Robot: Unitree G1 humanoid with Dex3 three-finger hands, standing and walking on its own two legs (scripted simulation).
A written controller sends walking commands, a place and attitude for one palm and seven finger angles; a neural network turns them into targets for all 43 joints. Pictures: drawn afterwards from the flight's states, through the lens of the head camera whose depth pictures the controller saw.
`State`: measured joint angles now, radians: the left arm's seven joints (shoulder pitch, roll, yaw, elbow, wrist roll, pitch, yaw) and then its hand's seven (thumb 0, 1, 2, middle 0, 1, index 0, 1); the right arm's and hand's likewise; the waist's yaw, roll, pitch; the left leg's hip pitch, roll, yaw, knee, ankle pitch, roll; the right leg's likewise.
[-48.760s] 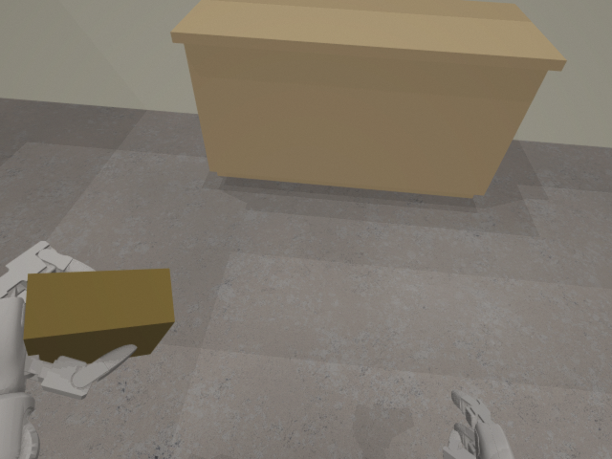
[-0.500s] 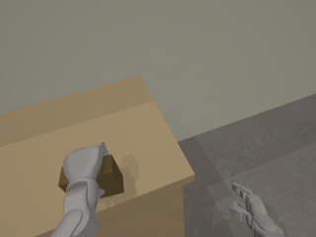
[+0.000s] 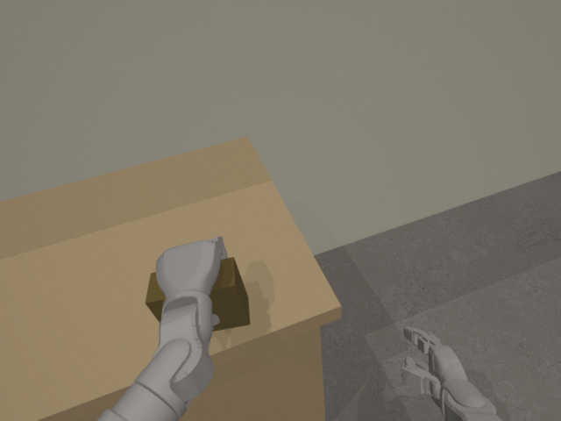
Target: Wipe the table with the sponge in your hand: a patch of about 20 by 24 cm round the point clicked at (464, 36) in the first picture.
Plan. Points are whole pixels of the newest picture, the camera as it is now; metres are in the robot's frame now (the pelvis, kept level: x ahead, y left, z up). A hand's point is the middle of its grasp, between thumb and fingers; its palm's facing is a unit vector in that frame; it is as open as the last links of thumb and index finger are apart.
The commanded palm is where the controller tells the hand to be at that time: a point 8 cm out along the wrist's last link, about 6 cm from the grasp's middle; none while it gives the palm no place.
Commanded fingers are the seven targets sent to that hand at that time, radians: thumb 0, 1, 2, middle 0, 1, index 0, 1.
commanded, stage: wipe forward along the third lane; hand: left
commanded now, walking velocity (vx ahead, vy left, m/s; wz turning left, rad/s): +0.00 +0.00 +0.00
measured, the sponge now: (205, 305) +0.29 +0.17 +0.02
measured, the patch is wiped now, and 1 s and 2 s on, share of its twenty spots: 0.90 0.90 0.95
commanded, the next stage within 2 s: wipe back along the third lane in 1.56 s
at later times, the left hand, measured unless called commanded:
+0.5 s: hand (212, 260) +0.34 +0.17 +0.06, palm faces -0.01 -0.07 -1.00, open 9.8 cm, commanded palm +0.31 +0.17 +0.10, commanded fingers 0.00 0.10 1.30 -1.20 -1.60 -1.20 -1.60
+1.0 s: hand (209, 244) +0.38 +0.18 +0.06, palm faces -0.03 -0.07 -1.00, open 9.7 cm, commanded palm +0.36 +0.20 +0.10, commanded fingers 0.00 0.10 1.30 -1.20 -1.60 -1.20 -1.60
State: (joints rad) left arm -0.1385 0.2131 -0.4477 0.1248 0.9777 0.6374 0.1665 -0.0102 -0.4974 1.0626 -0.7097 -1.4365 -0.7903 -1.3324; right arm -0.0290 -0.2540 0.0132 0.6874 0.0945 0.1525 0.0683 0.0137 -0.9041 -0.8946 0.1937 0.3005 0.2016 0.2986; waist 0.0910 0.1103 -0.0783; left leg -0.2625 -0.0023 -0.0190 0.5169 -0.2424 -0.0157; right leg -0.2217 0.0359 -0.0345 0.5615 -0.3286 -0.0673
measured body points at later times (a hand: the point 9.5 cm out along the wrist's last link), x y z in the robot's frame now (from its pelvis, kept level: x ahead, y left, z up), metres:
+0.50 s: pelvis +0.00 -0.01 +0.00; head -0.02 -0.06 +0.45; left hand +0.34 +0.17 +0.12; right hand +0.21 -0.23 -0.11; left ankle +0.02 +0.14 -0.73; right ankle -0.02 -0.07 -0.73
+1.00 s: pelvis +0.01 -0.02 +0.00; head +0.00 -0.06 +0.45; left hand +0.37 +0.18 +0.11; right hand +0.19 -0.26 -0.12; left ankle +0.02 +0.14 -0.73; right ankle -0.02 -0.07 -0.73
